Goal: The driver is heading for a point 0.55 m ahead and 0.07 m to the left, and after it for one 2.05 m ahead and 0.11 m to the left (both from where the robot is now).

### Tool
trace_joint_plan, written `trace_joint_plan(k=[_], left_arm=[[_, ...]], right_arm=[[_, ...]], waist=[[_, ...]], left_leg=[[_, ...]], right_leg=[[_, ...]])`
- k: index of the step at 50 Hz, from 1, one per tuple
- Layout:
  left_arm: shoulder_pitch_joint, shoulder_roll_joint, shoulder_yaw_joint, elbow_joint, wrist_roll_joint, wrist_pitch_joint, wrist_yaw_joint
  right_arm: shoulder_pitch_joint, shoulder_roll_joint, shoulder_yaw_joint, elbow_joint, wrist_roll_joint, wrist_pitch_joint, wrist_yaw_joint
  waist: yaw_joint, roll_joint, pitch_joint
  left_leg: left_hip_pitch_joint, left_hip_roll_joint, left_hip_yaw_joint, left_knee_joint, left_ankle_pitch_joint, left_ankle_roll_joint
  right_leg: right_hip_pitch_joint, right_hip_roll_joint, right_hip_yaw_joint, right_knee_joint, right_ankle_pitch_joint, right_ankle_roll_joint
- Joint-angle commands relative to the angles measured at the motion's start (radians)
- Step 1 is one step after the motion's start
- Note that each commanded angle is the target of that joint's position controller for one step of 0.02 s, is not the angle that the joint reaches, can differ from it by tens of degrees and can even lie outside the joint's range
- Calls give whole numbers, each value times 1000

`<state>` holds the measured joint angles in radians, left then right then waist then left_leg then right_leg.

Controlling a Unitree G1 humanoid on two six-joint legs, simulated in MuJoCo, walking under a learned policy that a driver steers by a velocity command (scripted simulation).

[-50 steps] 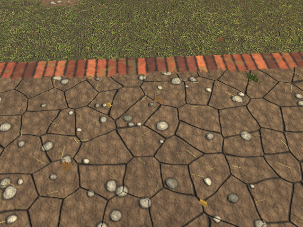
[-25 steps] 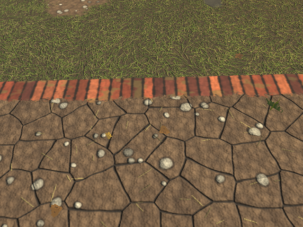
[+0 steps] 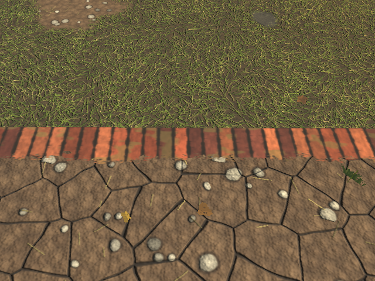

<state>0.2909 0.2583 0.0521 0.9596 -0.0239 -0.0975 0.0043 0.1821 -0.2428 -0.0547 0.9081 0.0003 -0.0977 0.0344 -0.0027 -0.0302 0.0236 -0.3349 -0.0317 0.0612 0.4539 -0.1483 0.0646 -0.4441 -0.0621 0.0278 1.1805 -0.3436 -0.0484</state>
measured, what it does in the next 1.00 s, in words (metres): walks ahead: right foot, then left foot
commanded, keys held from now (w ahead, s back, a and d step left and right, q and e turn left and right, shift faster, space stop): w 0.42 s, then w+q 0.22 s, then q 0.26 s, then no key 0.10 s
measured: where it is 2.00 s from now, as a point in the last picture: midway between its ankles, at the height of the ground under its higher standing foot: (200, 250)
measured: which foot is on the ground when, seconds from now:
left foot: down 0.00-0.44, up 0.46-0.92, down 0.94-1.00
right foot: up 0.00-0.40, down 0.42-0.92, up 0.94-1.00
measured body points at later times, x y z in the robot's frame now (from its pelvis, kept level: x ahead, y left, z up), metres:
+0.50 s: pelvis +0.28 -0.06 -0.01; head +0.31 -0.07 +0.44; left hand +0.45 +0.19 -0.11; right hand +0.26 -0.32 -0.16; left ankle +0.11 +0.08 -0.66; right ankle +0.37 -0.15 -0.74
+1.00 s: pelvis +0.49 -0.02 -0.02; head +0.54 +0.01 +0.43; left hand +0.52 +0.27 -0.15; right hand +0.72 -0.24 -0.12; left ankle +0.58 +0.08 -0.74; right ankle +0.39 -0.16 -0.67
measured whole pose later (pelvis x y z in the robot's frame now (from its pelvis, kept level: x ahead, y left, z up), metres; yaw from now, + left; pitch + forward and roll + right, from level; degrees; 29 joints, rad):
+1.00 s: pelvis +0.49 -0.02 -0.02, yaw +14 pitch +2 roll -2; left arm 0.16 0.28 0.07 0.91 -0.01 -0.05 0.03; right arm 0.09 -0.26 -0.08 0.78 -0.01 -0.04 0.03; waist 0.01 0.00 0.07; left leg -0.50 -0.03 0.03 0.59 -0.13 0.10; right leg -0.30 -0.02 -0.08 1.07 -0.59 0.03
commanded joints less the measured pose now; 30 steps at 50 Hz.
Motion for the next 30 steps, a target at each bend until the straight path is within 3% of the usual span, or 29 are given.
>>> trace_joint_plan(k=[1, 4, 6, 10, 15, 18, 19, 20, 21, 22, 23, 24, 25, 26, 28, 30], left_arm=[[49, 50, 23, -47, 7, 11, 11], [-31, 57, 30, -79, 16, 22, 16], [-105, 53, 31, -102, 21, 20, 13], [-239, 30, 20, -139, 14, 11, -2], [-374, 30, 8, -189, 4, 0, -30], [-361, 55, 13, -202, 1, -10, -45], [-308, 76, 22, -191, 2, -12, -46], [-195, 105, 40, -158, 6, -13, -43], [-14, 160, 65, -103, 10, -13, -35], [145, 257, 89, -77, 33, -11, -26], [173, 228, 78, -66, 22, -6, -27], [116, 158, 55, -75, 17, -8, -26], [30, 121, 43, -94, 19, -9, -21], [-44, 91, 33, -100, 25, -13, -24], [-106, 47, 21, -94, 37, -23, -29], [-93, 57, 26, -73, 40, -30, -25]], right_arm=[[16, -81, -13, -26, -8, -17, 3], [74, -126, -22, 2, -7, -20, -15], [111, -130, -22, 16, -4, -14, -28], [170, -139, -20, 37, 6, -6, -39], [252, -149, -26, 82, 13, 14, -43], [241, -165, -35, 90, 18, 27, -49], [220, -174, -39, 85, 18, 31, -49], [193, -173, -38, 79, 19, 35, -49], [184, -146, -26, 68, 13, 37, -48], [266, -58, 2, 47, 1, 25, -41], [307, -5, 21, 64, 14, 2, -34], [225, -119, -10, 51, 44, -15, -31], [143, -144, -17, 23, 58, -21, -33], [104, -130, -20, 19, 50, -16, -40], [138, -94, -30, 32, 37, 18, -47], [161, -53, -30, 39, 38, 42, -48]], waist=[[23, 119, -55], [18, 89, -12], [0, 80, -1], [-42, 87, 26], [-83, 84, 71], [-51, 105, 54], [-17, 119, 20], [48, 121, -48], [121, 96, -164], [123, -83, -334], [114, -246, -443], [125, -154, -326], [101, -104, -204], [66, -33, -124], [6, -63, -60], [-14, -55, -30]], left_leg=[[128, 248, -275, -299, 72, 162], [138, 248, -221, -334, 164, 177], [179, 243, -196, -338, 196, 166], [218, 218, -137, -348, 174, 134], [370, 271, -138, -295, 182, 133], [433, 304, -144, -220, 308, 113], [432, 298, -134, -163, 451, 101], [409, 264, -102, -36, 613, 82], [295, 206, -61, 179, 605, 50], [-78, 88, -15, 575, 237, -11], [-308, -34, -118, 818, -408, -32], [-401, 28, -211, 913, -392, -9], [-421, 83, -181, 900, -306, 5], [-378, 127, -164, 832, -222, 3], [-267, 173, -172, 741, -136, 1], [-255, 175, -171, 714, -98, -5]], right_leg=[[-137, -92, 35, -28, 96, -1], [-227, -101, 30, -151, 212, 25], [-278, -98, 27, -263, 311, 37], [-250, -61, -8, -487, 460, 37], [-281, -33, -22, -622, 401, 22], [-212, -9, -34, -669, 297, -15], [-116, 18, -56, -678, 268, -31], [50, 55, -88, -699, 276, -55], [323, 34, -60, -678, 307, -92], [746, -232, 304, -674, 264, -217], [886, -372, 679, -840, 136, -303], [785, -338, 590, -866, 72, -246], [633, -308, 428, -886, 109, -201], [478, -267, 315, -932, 163, -174], [313, -207, 168, -1003, 210, -137], [258, -195, 82, -1044, 274, -142]])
